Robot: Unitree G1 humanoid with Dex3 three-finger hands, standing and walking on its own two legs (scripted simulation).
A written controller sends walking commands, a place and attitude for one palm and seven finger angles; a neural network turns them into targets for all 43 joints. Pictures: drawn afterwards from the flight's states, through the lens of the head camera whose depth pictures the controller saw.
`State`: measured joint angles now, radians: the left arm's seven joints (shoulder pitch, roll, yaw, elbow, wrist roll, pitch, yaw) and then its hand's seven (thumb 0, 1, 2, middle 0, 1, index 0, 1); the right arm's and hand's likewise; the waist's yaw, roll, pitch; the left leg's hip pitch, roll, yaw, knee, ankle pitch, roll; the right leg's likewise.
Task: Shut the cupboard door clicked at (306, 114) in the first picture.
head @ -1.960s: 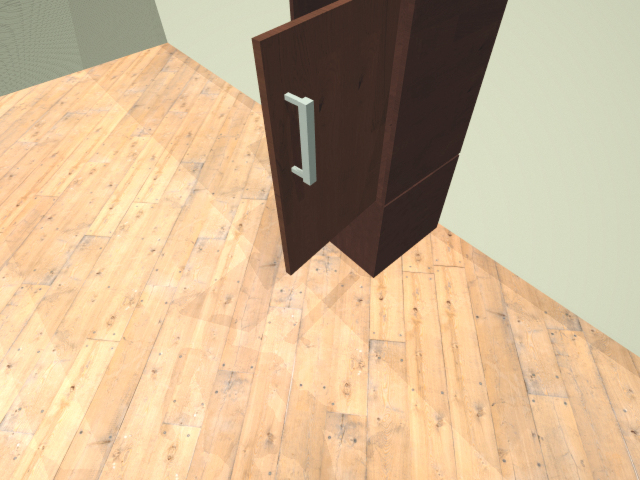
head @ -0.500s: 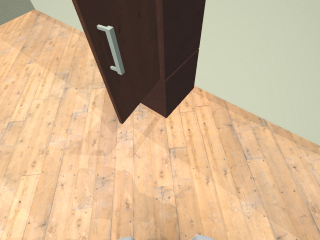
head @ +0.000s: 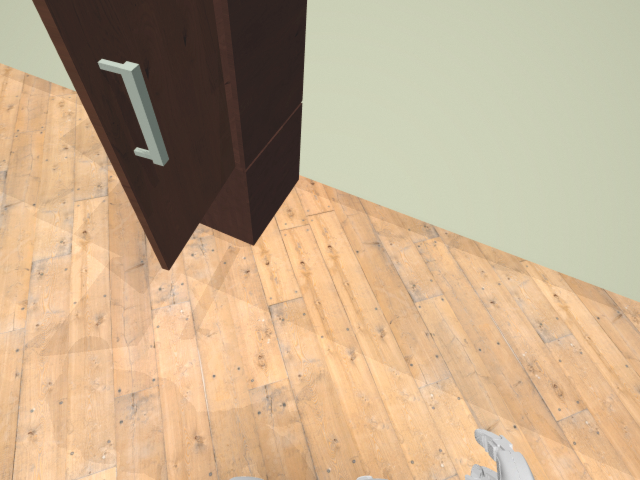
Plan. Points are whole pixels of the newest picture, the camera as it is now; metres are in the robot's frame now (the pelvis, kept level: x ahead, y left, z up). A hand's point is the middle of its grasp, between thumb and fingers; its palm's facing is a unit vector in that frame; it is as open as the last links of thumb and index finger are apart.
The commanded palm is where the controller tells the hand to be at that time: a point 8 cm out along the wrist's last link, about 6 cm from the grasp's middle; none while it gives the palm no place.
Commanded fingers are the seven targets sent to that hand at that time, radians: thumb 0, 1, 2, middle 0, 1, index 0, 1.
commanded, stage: walk around to get in front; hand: left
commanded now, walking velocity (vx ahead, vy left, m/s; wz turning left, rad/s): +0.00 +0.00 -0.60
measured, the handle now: (136, 116) +0.58 +0.36 +0.07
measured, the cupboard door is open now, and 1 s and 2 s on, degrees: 97 97 97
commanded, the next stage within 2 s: none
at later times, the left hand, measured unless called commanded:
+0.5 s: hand (238, 453) +0.16 +0.12 -0.15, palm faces -0.34 -0.89 -0.29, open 7.4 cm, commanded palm none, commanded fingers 0.00 0.90 0.90 -0.20 -0.30 -0.20 -0.30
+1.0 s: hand (226, 451) +0.17 +0.14 -0.17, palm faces -0.48 -0.85 -0.20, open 7.4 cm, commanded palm none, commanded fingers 0.00 0.90 0.90 -0.20 -0.30 -0.20 -0.30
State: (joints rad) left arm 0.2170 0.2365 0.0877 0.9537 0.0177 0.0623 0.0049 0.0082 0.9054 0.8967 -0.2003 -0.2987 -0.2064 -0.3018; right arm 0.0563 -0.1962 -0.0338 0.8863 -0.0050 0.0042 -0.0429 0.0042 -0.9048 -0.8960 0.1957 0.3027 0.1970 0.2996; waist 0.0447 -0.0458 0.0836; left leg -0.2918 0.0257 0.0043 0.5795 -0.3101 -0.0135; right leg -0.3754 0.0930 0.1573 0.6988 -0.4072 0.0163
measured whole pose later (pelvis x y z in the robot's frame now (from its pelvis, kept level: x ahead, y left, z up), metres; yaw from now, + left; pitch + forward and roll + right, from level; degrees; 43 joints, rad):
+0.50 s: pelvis -0.02 -0.03 +0.00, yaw -20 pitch +1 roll +0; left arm 0.10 0.21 0.06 0.90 0.02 0.03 -0.01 0.01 0.91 0.90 -0.20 -0.30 -0.20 -0.30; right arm 0.25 -0.28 -0.06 0.96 -0.01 0.07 -0.03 0.01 -0.90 -0.90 0.20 0.30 0.20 0.30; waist -0.04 0.06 0.13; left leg -0.41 0.12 0.09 1.02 -0.50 -0.07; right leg -0.29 0.02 -0.03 0.60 -0.33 -0.04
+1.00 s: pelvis +0.01 +0.00 +0.01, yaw -35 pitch +2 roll -2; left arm 0.20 0.25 0.10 0.94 0.02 0.07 -0.01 0.01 0.91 0.90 -0.20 -0.30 -0.20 -0.30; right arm 0.12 -0.18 -0.01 0.86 -0.02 0.00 -0.04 0.00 -0.90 -0.90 0.20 0.30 0.20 0.30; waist 0.04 -0.05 0.09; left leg -0.26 0.04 0.05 0.54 -0.32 0.02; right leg -0.45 0.08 0.08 0.97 -0.48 0.04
